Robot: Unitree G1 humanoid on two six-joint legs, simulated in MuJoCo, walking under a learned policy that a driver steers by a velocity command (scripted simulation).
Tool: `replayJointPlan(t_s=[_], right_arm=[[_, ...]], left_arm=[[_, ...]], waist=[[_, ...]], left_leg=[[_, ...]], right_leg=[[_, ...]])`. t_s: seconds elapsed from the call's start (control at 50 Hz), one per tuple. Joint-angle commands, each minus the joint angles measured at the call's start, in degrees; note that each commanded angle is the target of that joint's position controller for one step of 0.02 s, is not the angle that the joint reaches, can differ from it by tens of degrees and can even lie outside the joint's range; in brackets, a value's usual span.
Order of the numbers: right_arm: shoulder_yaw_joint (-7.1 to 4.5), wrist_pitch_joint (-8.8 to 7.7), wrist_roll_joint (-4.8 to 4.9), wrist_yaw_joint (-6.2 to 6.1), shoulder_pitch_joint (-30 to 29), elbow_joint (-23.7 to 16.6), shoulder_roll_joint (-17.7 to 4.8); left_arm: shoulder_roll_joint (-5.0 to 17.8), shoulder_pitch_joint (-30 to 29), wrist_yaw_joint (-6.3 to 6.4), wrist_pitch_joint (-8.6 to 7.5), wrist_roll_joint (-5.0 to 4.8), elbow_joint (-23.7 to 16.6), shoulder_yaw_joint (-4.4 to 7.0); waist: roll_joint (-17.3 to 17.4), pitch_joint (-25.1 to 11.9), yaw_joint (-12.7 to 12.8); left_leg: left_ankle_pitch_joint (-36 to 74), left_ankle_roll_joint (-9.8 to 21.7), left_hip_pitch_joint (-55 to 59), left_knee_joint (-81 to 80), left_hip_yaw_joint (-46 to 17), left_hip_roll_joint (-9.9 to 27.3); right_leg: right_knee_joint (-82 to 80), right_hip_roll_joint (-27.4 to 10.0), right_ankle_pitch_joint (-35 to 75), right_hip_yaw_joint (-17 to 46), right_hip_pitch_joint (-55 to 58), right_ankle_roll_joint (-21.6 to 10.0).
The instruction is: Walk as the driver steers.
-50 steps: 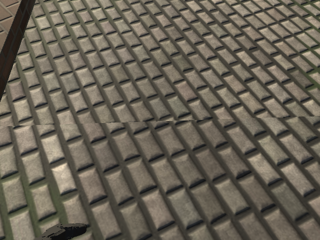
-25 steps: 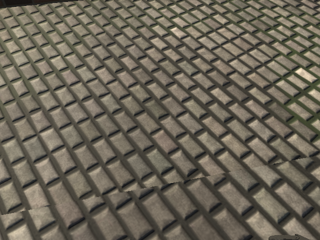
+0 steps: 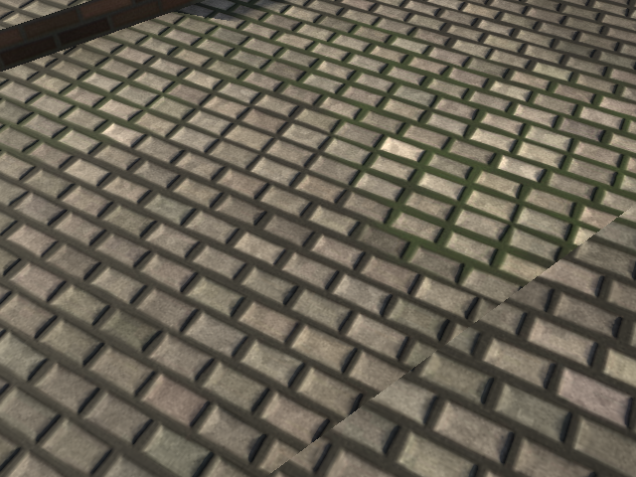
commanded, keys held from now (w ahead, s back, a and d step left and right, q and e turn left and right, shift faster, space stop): w+e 0.02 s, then w+q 0.26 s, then q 0.72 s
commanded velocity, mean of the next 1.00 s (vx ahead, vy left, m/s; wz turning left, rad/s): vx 0.25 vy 0.00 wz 0.30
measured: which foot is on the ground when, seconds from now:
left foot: down 0.00-0.04, up 0.06-0.44, down 0.46-0.92, up 0.94-1.00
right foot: up 0.00-0.00, down 0.02-0.50, up 0.52-0.88, down 0.90-1.00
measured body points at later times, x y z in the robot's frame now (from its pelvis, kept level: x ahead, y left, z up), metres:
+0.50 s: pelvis +0.26 +0.01 +0.00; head +0.28 +0.01 +0.45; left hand +0.24 +0.25 -0.15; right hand +0.43 -0.22 -0.11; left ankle +0.35 +0.10 -0.72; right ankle +0.13 -0.11 -0.70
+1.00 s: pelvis +0.34 -0.03 +0.03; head +0.37 -0.02 +0.47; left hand +0.38 +0.28 -0.06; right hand +0.57 -0.22 -0.07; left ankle +0.31 +0.08 -0.67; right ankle +0.37 -0.12 -0.72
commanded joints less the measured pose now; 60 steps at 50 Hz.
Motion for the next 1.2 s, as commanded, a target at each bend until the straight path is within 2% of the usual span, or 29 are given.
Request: replayJointPlan(t_s=[0.02,0.04,0.06,0.08,0.1,0.12,0.16,0.18,0.2,0.22,0.24,0.32,0.38,0.44,0.48,0.5,0.52,0.54,0.56,0.62,0.72,0.86,0.9,0.92,0.94,0.96,1.02,1.1,1.2], right_arm=[[-2.88,0.18,-0.82,-0.26,1.9,-2.2,-12.6],[-0.55,-0.33,-2.00,0.70,5.6,-3.5,-6.6],[-0.38,-0.43,-1.46,3.97,2.5,-3.5,-6.9],[-0.02,-0.47,2.11,5.31,-8.0,-7.2,-5.3],[-0.12,-1.12,2.16,4.72,-16.5,-9.1,-5.6],[-1.14,-1.02,0.56,3.57,-14.6,-9.3,-8.6],[-0.61,0.07,-0.38,2.30,-10.2,-8.2,-4.1],[-2.20,2.50,6.16,1.47,-7.6,-8.4,-7.3],[-1.97,3.84,5.94,1.45,-7.0,-8.2,-6.0],[0.38,2.95,-0.30,2.91,-5.9,-6.9,0.5],[0.30,2.74,-0.78,3.11,-7.3,-7.2,0.4],[-0.77,1.91,0.90,4.14,-20.9,-11.5,-3.4],[-1.66,0.87,0.89,5.68,-13.8,-10.7,-5.3],[-3.84,-1.19,2.31,3.95,-17.0,-12.7,-10.1],[-5.16,-2.90,3.65,1.73,-9.6,-11.3,-13.9],[-6.26,-2.47,3.30,0.07,-4.6,-12.8,-17.9],[-5.03,-2.08,1.06,0.57,3.3,-10.6,-16.0],[-5.99,-3.51,0.85,0.80,2.6,-9.3,-16.3],[-5.71,-3.24,2.59,0.49,-3.6,-10.1,-13.3],[-3.28,-1.98,3.17,1.45,-14.0,-13.3,-8.8],[-5.20,-3.38,3.34,2.37,-17.4,-18.3,-14.3],[-4.55,-0.47,4.33,3.42,-14.7,-23.8,-13.1],[-3.18,0.94,3.93,4.30,-12.3,-22.8,-10.5],[-1.85,1.14,3.42,4.48,-9.3,-24.5,-6.8],[-1.92,1.10,1.76,3.96,-12.0,-26.3,-7.3],[-3.37,1.44,0.26,3.07,-12.7,-25.1,-12.1],[-3.53,2.48,-0.01,0.38,-10.8,-23.4,-11.8],[-2.33,2.57,2.20,3.50,-13.1,-23.7,-10.5],[-1.34,3.34,1.58,4.06,-14.9,-24.2,-9.6]], left_arm=[[8.9,8.1,2.08,-2.27,-1.19,-1.6,3.59],[10.4,20.9,3.53,-2.29,-1.59,1.8,4.40],[11.7,36.9,4.03,-0.91,-0.67,7.4,4.16],[13.9,40.5,4.51,-1.96,1.01,9.6,5.71],[14.3,34.5,4.92,-3.15,0.79,9.3,6.68],[9.8,27.6,4.85,-3.41,0.07,8.7,5.17],[2.0,19.5,4.05,-3.13,-0.77,7.2,2.26],[5.9,15.8,4.24,-2.04,-2.57,5.8,2.92],[8.2,15.6,4.29,-1.96,-2.55,5.4,3.37],[2.2,16.9,3.27,-4.01,0.80,5.5,1.94],[0.9,18.6,3.42,-4.70,1.91,6.3,1.64],[4.6,20.6,2.89,-4.39,2.06,6.3,1.44],[7.5,19.8,2.36,-3.43,4.03,5.9,1.96],[11.1,17.3,4.29,-3.90,0.16,4.0,2.97],[9.9,20.0,4.19,-3.63,0.93,3.6,3.09],[2.6,31.1,3.65,-3.46,2.37,3.6,0.78],[3.5,26.6,2.58,-3.33,0.40,1.1,0.98],[5.0,12.4,2.88,-2.84,-2.50,-6.1,1.37],[8.8,7.2,4.27,-1.85,-1.64,-7.3,2.18],[4.5,14.5,7.22,-0.49,2.76,-6.3,0.58],[5.9,13.1,6.45,2.45,0.39,-8.2,0.93],[8.1,9.9,6.16,1.41,-1.20,-12.1,1.47],[9.7,10.4,6.01,0.70,-2.34,-13.4,2.24],[14.4,10.9,6.66,-0.05,-2.49,-15.1,3.66],[17.8,11.4,6.43,-1.05,-0.41,-15.6,5.12],[15.4,10.6,6.85,-1.82,0.76,-15.9,4.84],[9.0,3.2,6.76,-2.72,-1.51,-18.0,2.91],[13.1,6.4,8.37,-2.01,-0.29,-18.2,4.14],[16.2,13.0,7.54,-1.53,-0.22,-15.2,5.82]], waist=[[6.2,-2.6,7.3],[-0.3,-15.9,9.4],[-4.3,-23.3,14.9],[-0.3,-14.5,18.5],[-0.6,-1.8,17.9],[-1.1,-1.9,12.9],[-3.1,1.5,5.5],[0.4,1.8,1.5],[-0.1,1.7,1.1],[-4.9,3.3,2.2],[-2.3,4.4,3.0],[-1.7,2.1,5.6],[-3.3,1.4,2.0],[-2.9,1.6,1.6],[3.1,-5.0,0.8],[16.4,-22.3,2.5],[11.7,-27.3,-1.2],[9.2,-12.6,-3.8],[2.9,-4.7,-2.9],[0.9,-3.7,7.2],[2.9,-3.9,7.4],[6.3,-5.1,4.2],[4.7,-6.3,4.7],[-3.5,-10.6,3.5],[-11.5,-6.0,5.2],[-1.0,-5.5,5.9],[-4.2,-3.5,2.1],[-3.0,-4.1,5.9],[-4.4,-2.9,8.5]], left_leg=[[71.6,10.4,-9.2,20.4,-0.5,12.9],[56.3,4.8,-33.7,37.5,-1.8,9.2],[-5.0,1.5,-46.2,54.7,-6.3,-0.8],[-9.2,3.9,-59.4,65.0,-18.2,-1.9],[-6.1,5.0,-64.9,66.7,-22.7,2.7],[-2.9,6.3,-58.4,62.7,-23.2,5.0],[1.1,7.7,-46.1,58.1,-22.4,7.6],[3.9,5.4,-40.3,55.2,-20.3,4.5],[5.4,4.6,-38.5,53.5,-20.1,4.1],[10.9,6.4,-43.1,54.3,-22.0,7.2],[15.0,6.8,-46.3,50.1,-22.3,7.2],[28.1,5.6,-42.3,33.4,-16.9,3.1],[32.2,5.2,-34.2,44.1,-18.5,1.2],[21.6,6.3,-29.3,30.9,-12.4,-3.9],[42.6,12.5,-15.9,23.5,-16.1,-4.8],[69.3,32.2,4.2,22.2,-39.8,12.2],[80.5,38.1,8.9,16.4,-54.3,19.6],[63.7,31.6,1.2,13.8,-53.4,19.6],[47.8,27.4,-9.0,11.1,-49.4,17.2],[47.0,25.5,-32.2,4.4,-39.6,10.6],[27.4,19.2,-38.5,2.0,-32.3,2.2],[19.0,21.5,-24.0,8.5,-47.7,7.3],[18.2,17.4,-27.4,12.7,-47.0,5.0],[6.3,11.6,-35.8,19.9,-39.6,-1.6],[-9.9,3.9,-50.1,34.8,-27.3,-10.3],[-12.5,2.2,-50.7,46.3,-26.6,-5.6],[-3.6,-1.6,-47.8,59.3,-22.4,-4.0],[4.0,-3.6,-49.6,58.3,-19.6,-2.8],[4.5,-2.6,-49.6,39.9,-17.8,1.5]], right_leg=[[-0.5,7.0,4.6,-3.7,18.4,-4.0],[6.7,-1.1,11.4,10.7,50.4,-13.0],[-7.6,-13.4,12.9,34.4,64.7,-20.2],[-12.0,-16.7,11.1,38.7,63.5,-17.4],[-13.8,-15.2,8.5,30.5,50.0,-13.4],[-15.7,-14.0,6.3,25.1,39.2,-12.6],[-20.9,-12.4,4.0,17.9,18.7,-10.8],[-22.5,-11.8,13.0,16.6,14.2,-6.9],[-23.7,-11.7,16.0,12.9,11.0,-6.7],[-26.2,-12.3,6.8,10.6,9.9,-10.1],[-27.3,-12.5,4.2,10.7,11.3,-10.3],[-25.0,-8.4,17.7,0.4,12.5,-7.1],[-16.3,-9.7,27.8,-2.5,9.9,-4.4],[-7.2,-8.2,35.9,-4.9,16.0,-1.4],[12.3,-6.0,32.4,-5.8,15.8,3.0],[38.2,0.3,-9.9,-4.9,6.1,9.3],[51.3,5.2,-38.2,3.9,-2.6,11.1],[53.2,2.8,-36.3,10.2,-15.9,10.0],[50.9,-0.3,-32.9,9.7,-18.7,9.7],[38.9,-4.7,-26.0,8.9,0.3,10.6],[22.1,-1.9,-15.9,1.8,10.7,13.3],[-8.1,2.7,-10.4,2.7,13.1,7.3],[-16.4,-1.3,4.1,4.3,23.0,1.1],[-15.3,-12.1,21.1,15.5,32.4,-11.6],[-20.2,-23.4,28.0,27.8,34.7,-23.5],[-22.1,-24.3,24.1,24.1,33.1,-20.3],[-20.5,-15.4,28.6,9.2,26.5,-10.7],[-19.1,-12.6,30.8,1.2,30.4,-9.3],[-18.2,-17.5,30.9,1.0,36.9,-10.7]])
Keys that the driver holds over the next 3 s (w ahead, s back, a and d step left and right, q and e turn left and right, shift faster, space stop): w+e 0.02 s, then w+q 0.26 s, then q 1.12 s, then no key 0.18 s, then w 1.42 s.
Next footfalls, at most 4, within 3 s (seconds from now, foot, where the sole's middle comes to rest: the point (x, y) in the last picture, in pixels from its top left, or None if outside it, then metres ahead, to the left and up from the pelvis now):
0.02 right None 0.17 -0.11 -0.76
0.46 left None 0.39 0.10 -0.76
0.90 right None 0.41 -0.11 -0.76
1.42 left None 0.29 0.12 -0.76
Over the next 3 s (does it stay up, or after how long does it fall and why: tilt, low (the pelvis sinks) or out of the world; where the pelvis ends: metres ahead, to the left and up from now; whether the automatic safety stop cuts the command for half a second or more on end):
stays up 0.79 0.40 -0.13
